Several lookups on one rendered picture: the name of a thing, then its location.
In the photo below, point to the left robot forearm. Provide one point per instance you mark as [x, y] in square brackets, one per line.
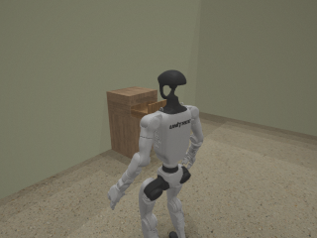
[130, 174]

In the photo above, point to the drawer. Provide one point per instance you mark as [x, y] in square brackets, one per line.
[146, 108]

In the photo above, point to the right robot upper arm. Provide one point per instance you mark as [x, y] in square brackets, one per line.
[197, 135]

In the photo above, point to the robot torso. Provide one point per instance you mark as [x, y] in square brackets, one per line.
[170, 142]

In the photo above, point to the left robot hand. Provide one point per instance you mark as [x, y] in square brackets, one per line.
[114, 196]

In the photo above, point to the cabinet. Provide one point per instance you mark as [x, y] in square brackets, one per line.
[125, 129]

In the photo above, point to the left robot upper arm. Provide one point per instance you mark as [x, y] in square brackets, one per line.
[148, 124]

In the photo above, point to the left robot shin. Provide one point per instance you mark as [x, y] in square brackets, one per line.
[147, 230]

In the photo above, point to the right robot forearm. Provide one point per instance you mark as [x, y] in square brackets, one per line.
[193, 148]

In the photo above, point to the right robot hand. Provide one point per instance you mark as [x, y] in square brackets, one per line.
[188, 159]

